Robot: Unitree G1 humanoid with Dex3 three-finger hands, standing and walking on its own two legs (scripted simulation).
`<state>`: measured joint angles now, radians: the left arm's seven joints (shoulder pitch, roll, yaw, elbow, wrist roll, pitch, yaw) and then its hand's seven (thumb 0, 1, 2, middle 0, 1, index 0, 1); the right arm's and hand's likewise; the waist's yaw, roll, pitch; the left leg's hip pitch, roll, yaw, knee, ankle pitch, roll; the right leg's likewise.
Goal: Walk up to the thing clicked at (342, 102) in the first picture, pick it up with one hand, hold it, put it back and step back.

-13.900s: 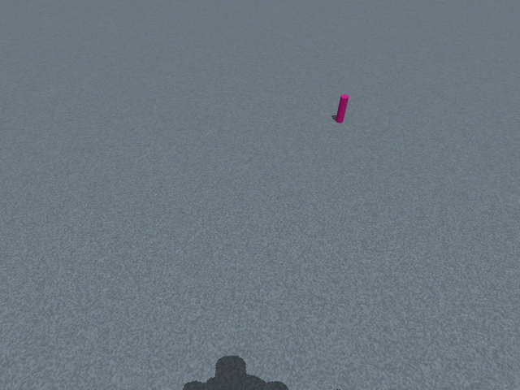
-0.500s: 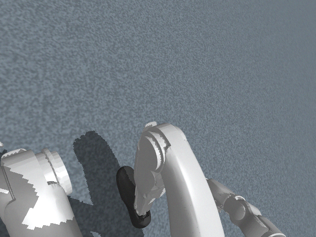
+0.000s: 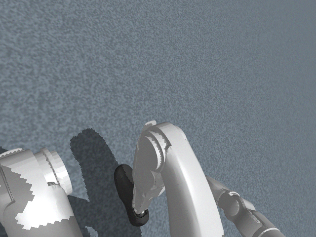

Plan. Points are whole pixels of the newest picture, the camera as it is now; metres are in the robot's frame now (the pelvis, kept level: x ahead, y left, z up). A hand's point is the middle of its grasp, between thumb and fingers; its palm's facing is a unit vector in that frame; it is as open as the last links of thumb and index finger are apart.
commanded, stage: close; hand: left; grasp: from the side
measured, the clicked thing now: out of the picture +0.45 +0.31 -0.19
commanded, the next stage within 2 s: settle in 0.30 s
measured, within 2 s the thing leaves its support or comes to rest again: leaves its support in 0.66 s
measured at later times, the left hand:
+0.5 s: hand out of the picture +0.45 +0.30 -0.17, palm faces +0.31 -0.95 -0.02, open 7.4 cm
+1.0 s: hand out of the picture +0.44 +0.31 -0.09, palm faces +0.29 -0.96 -0.03, open 7.5 cm
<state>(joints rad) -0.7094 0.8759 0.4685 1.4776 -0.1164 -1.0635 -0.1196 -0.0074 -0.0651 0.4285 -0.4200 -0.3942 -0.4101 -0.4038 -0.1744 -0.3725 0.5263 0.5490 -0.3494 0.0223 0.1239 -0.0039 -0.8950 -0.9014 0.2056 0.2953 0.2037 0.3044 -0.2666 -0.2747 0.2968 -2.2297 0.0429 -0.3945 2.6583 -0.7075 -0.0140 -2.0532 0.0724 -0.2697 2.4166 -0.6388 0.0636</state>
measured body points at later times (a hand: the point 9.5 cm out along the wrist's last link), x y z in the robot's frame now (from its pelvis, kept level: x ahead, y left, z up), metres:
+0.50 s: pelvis +0.00 +0.00 +0.01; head +0.23 +0.20 +0.33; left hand +0.43 +0.35 -0.16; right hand +0.17 -0.24 -0.03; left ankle +0.08 +0.13 -0.25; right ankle +0.14 -0.12 -0.25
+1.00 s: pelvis +0.00 +0.00 +0.02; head +0.21 +0.17 +0.37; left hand +0.42 +0.36 -0.09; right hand +0.17 -0.25 -0.04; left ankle +0.08 +0.13 -0.25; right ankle +0.14 -0.12 -0.25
